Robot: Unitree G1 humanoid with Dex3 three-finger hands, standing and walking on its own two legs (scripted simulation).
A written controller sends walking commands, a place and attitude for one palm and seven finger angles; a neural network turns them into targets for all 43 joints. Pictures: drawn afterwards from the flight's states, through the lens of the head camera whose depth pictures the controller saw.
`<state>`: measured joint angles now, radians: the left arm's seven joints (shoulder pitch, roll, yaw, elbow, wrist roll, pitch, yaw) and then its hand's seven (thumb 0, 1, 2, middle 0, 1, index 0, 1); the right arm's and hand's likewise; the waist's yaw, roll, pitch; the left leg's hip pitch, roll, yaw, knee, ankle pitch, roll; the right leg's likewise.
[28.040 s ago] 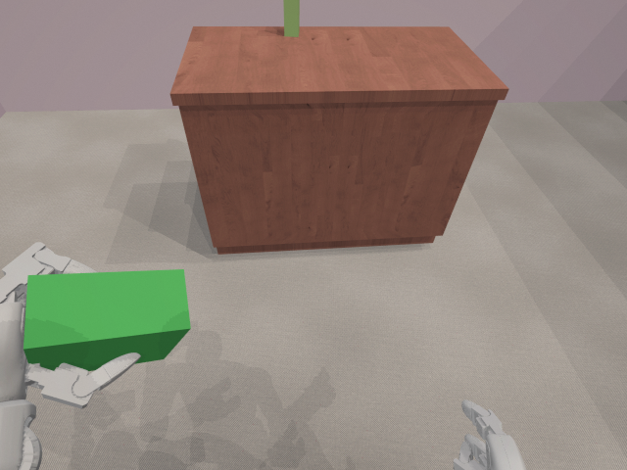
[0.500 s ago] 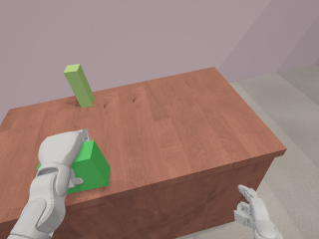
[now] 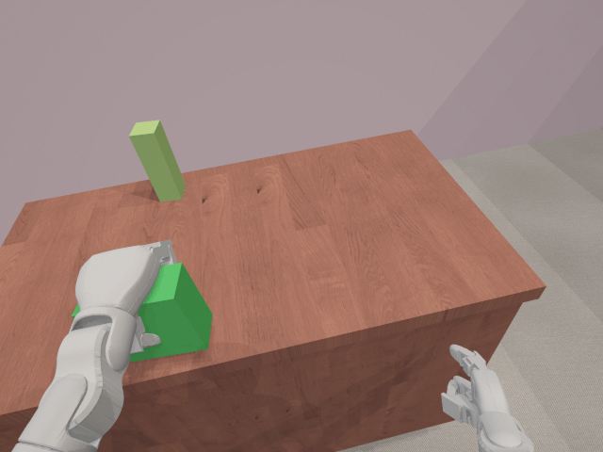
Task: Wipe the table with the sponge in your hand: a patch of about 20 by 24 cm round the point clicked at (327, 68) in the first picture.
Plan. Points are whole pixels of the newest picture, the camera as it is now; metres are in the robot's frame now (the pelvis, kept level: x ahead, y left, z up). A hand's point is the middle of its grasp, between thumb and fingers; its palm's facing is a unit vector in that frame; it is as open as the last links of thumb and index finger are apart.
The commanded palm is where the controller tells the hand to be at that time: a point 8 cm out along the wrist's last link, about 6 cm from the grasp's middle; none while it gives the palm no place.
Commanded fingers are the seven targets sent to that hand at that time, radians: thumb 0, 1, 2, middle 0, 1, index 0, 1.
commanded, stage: move the sponge above the wiping area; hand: left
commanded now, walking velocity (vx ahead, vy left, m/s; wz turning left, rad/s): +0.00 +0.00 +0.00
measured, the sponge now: (156, 323) +0.24 +0.26 +0.05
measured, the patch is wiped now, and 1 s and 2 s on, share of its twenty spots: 0.00 0.00 0.00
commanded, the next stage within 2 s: lower the sponge onto the table in 0.66 s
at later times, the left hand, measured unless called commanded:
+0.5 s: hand (137, 297) +0.25 +0.27 +0.11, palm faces +0.05 -0.08 -1.00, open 10.2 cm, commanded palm +0.22 +0.26 +0.18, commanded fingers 0.00 0.10 1.30 -1.20 -1.60 -1.20 -1.60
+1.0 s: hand (140, 292) +0.25 +0.27 +0.11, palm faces +0.04 -0.09 -0.99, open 10.2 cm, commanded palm +0.21 +0.26 +0.17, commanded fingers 0.00 0.10 1.30 -1.20 -1.60 -1.20 -1.60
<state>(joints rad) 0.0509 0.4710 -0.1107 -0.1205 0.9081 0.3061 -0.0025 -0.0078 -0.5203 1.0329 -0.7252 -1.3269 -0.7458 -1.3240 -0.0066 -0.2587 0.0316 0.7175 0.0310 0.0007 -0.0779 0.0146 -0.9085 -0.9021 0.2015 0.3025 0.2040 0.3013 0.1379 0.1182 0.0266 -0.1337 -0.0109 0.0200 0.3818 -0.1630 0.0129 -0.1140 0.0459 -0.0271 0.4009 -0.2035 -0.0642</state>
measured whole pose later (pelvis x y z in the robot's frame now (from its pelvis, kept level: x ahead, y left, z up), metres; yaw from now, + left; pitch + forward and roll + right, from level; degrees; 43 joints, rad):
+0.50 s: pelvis +0.00 +0.00 +0.00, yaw +0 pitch -5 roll +0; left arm 0.06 0.48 -0.11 -0.15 0.90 0.35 -0.01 -0.01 -0.52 1.03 -0.73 -1.33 -0.75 -1.32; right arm 0.00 -0.27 0.03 0.72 0.03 0.01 -0.07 0.01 -0.91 -0.90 0.20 0.30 0.20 0.30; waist 0.14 0.12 0.03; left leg -0.13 -0.01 0.02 0.38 -0.17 0.01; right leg -0.11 0.05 -0.03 0.40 -0.21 -0.06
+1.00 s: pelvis +0.01 +0.00 +0.00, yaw +0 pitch -4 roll +1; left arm 0.06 0.48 -0.09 -0.16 0.89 0.39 -0.04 -0.01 -0.52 1.03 -0.72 -1.33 -0.74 -1.33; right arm -0.01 -0.27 0.04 0.71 0.04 0.03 -0.06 0.01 -0.91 -0.90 0.20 0.30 0.20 0.30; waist 0.13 0.12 0.02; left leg -0.13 -0.01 0.02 0.38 -0.17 0.01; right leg -0.11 0.05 -0.02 0.40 -0.21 -0.07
